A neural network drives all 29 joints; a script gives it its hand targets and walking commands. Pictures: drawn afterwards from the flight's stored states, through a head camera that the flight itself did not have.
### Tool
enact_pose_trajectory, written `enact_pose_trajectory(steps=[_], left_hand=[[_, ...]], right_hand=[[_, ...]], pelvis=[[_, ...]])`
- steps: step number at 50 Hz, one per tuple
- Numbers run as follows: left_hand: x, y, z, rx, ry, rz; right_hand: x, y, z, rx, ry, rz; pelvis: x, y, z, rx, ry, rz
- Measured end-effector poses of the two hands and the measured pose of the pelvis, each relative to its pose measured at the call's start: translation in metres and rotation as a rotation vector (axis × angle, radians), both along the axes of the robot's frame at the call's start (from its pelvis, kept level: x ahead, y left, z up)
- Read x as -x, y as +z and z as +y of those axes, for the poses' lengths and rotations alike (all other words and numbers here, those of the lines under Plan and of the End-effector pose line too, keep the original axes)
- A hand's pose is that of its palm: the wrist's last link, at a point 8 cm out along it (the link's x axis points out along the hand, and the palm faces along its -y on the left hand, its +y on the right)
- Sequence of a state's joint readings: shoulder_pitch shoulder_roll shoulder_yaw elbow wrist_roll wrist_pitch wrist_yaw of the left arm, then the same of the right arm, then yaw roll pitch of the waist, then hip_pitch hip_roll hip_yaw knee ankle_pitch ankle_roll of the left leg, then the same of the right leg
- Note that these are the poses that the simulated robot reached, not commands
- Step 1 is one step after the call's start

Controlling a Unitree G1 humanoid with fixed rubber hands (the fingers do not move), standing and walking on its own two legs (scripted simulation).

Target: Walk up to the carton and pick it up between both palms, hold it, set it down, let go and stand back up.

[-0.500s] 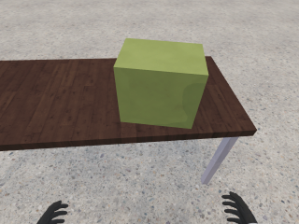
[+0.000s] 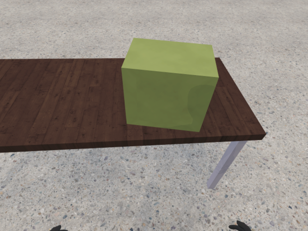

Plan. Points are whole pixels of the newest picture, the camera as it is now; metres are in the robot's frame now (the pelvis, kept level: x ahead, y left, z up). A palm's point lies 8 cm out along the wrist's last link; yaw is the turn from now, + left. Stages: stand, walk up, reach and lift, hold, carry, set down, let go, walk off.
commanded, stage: walk up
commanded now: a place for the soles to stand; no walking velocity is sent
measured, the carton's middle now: (167, 86) +0.64 -0.05 +0.01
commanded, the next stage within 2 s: none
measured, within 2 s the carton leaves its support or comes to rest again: neither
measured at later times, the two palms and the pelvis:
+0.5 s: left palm out of the picture +0.14 +0.26 -0.08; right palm out of the picture +0.16 -0.25 -0.09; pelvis +0.02 +0.00 +0.00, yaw -1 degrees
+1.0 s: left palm out of the picture +0.14 +0.24 -0.09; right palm out of the picture +0.10 -0.30 -0.11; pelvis +0.05 -0.02 -0.01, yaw -2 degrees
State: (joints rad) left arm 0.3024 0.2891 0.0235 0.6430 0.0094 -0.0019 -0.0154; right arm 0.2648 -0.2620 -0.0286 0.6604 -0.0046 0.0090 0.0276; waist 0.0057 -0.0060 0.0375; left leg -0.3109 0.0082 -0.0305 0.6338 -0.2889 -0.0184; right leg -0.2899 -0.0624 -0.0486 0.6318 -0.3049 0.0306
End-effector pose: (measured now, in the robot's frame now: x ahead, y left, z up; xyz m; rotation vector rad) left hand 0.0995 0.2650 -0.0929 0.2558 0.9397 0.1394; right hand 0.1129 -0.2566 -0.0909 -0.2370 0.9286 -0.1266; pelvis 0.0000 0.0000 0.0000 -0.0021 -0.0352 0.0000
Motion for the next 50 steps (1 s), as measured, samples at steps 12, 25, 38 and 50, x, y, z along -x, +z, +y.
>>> enact_pose_trajectory(steps=[12,25,38,50], left_hand=[[-0.018,0.003,-0.001,-0.005,-0.01,-0.004],[-0.044,0.011,-0.003,-0.009,-0.028,-0.053],[-0.044,0.009,-0.003,-0.003,-0.036,-0.045],[-0.041,-0.001,-0.025,-0.026,-0.06,-0.005]], right_hand=[[-0.03,0.003,0.005,-0.008,0.018,-0.03],[-0.044,0.004,0.006,-0.017,0.01,-0.05],[-0.036,0.005,0.003,-0.011,-0.006,-0.037],[0.014,-0.021,-0.044,0.025,-0.1,0.103]], pelvis=[[-0.013,0.001,0.001,0.003,-0.004,0.014],[-0.021,0.001,0.002,-0.001,-0.012,0.006],[-0.019,0.002,0.003,-0.002,-0.021,-0.002],[-0.051,-0.008,-0.024,0.005,-0.042,-0.016]])
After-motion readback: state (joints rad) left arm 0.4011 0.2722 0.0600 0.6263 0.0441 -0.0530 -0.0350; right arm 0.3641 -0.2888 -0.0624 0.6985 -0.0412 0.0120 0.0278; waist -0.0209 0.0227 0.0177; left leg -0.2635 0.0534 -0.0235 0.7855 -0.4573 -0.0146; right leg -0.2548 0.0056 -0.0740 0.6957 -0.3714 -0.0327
